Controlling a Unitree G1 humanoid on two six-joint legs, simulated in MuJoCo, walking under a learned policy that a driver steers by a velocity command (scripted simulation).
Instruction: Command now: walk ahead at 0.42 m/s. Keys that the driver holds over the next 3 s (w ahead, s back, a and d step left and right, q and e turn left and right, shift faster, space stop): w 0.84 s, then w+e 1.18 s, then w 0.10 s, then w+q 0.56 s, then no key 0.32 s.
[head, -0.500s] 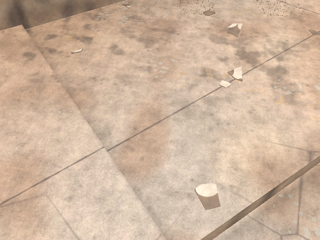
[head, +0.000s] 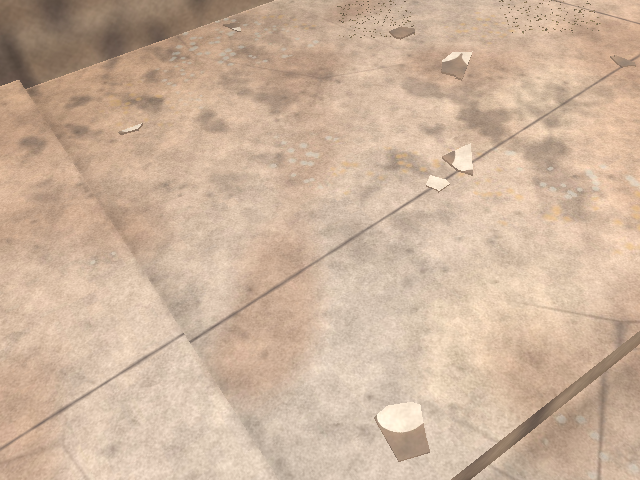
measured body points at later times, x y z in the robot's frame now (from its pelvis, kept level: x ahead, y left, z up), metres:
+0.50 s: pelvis +0.31 +0.03 +0.04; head +0.35 +0.01 +0.48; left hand +0.30 +0.27 -0.10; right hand +0.47 -0.17 -0.10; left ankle +0.41 +0.07 -0.60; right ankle +0.09 -0.08 -0.55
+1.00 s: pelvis +0.69 -0.04 +0.10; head +0.71 -0.05 +0.55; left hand +0.78 +0.21 -0.03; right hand +0.72 -0.31 -0.04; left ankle +0.54 +0.09 -0.52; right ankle +0.74 -0.10 -0.63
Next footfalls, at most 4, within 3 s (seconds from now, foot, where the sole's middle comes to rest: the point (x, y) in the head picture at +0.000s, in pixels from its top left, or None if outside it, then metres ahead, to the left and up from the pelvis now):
0.40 left None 0.45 0.08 -0.64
0.88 right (395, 348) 0.78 -0.10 -0.67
1.40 left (334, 234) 1.12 0.03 -0.67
1.96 right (445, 196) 1.25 -0.27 -0.67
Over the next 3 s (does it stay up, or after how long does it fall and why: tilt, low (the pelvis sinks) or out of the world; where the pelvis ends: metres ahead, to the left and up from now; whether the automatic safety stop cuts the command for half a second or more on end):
stays up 1.65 -0.43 0.09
